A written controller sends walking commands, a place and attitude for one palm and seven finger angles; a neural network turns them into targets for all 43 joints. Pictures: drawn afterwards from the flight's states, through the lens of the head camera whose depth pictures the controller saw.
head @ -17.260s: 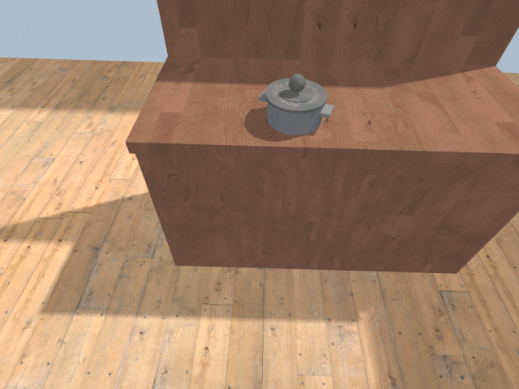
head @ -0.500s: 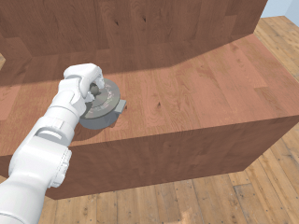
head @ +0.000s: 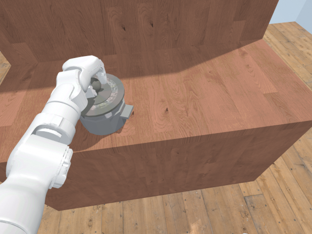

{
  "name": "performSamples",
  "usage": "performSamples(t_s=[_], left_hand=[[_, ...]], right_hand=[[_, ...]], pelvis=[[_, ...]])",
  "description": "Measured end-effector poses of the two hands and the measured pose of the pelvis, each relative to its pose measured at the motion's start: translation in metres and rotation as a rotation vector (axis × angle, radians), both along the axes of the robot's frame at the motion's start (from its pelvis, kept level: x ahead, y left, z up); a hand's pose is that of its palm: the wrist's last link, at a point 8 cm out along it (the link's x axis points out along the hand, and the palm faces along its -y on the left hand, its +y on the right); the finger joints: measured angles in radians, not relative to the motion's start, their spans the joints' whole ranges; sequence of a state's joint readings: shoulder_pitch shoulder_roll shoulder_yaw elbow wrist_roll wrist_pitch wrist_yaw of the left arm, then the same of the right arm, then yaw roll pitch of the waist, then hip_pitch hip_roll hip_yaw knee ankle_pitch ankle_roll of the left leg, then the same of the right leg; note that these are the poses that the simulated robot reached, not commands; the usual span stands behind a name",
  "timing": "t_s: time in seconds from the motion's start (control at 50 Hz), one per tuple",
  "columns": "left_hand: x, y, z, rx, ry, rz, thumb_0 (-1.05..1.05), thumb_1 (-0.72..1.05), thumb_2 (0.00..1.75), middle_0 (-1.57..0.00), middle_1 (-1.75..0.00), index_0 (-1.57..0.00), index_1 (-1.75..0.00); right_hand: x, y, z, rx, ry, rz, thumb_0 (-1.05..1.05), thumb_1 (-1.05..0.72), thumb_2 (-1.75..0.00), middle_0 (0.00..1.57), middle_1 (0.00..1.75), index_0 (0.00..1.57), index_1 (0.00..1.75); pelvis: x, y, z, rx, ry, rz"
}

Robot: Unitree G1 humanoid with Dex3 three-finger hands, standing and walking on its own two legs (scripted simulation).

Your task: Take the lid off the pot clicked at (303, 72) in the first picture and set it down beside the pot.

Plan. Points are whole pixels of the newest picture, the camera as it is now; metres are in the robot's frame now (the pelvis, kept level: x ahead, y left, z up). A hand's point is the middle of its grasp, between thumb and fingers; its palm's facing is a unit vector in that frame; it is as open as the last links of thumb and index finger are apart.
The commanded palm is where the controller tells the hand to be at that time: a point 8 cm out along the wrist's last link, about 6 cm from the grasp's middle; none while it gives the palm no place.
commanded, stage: lift the lid straight up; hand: left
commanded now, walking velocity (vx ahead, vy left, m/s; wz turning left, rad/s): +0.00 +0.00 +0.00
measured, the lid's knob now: (93, 85) +0.51 +0.16 +0.10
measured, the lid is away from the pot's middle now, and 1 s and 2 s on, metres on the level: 0.01 0.02 0.06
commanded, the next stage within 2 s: move the lid sideways beside the pot in 1.36 s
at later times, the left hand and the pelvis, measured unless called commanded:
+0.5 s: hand (87, 71) +0.50 +0.16 +0.16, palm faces -0.28 -0.08 -0.96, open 7.3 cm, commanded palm +0.49 +0.17 +0.23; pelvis +0.00 +0.01 +0.00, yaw +0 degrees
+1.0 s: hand (83, 57) +0.50 +0.16 +0.20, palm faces -0.26 -0.08 -0.96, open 7.3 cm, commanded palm +0.49 +0.16 +0.27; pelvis +0.01 +0.00 +0.00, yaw +0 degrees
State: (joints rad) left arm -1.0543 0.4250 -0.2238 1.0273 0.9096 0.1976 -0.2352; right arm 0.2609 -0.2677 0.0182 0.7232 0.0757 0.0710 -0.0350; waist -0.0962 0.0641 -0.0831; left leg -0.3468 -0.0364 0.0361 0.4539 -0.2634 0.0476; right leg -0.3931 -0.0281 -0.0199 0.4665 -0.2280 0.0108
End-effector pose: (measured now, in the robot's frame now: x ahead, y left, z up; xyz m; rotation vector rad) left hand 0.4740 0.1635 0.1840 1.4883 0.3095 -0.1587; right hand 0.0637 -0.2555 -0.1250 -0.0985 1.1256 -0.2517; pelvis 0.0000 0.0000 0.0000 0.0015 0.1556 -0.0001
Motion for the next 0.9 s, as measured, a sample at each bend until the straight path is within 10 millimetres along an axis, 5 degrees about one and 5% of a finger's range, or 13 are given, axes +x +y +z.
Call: performSamples(t_s=[0.42, 0.9], left_hand=[[0.019, -0.003, 0.030, -0.002, -0.019, -0.005, 0.02, 0.29, 0.70, -0.64, -0.94, -0.66, -0.96], [0.023, -0.004, 0.066, 0.012, -0.031, 0.019, 0.02, 0.29, 0.70, -0.64, -0.94, -0.66, -0.96]], right_hand=[[-0.033, -0.001, 0.000, -0.022, 0.049, -0.031, 0.01, -0.91, -0.90, 0.20, 0.30, 0.20, 0.30], [0.008, 0.003, 0.005, -0.008, -0.025, 0.029, 0.01, -0.91, -0.90, 0.20, 0.30, 0.20, 0.30]], pelvis=[[0.001, 0.005, 0.001, 0.000, 0.012, -0.006], [0.006, 0.005, 0.002, 0.000, 0.008, 0.007]])
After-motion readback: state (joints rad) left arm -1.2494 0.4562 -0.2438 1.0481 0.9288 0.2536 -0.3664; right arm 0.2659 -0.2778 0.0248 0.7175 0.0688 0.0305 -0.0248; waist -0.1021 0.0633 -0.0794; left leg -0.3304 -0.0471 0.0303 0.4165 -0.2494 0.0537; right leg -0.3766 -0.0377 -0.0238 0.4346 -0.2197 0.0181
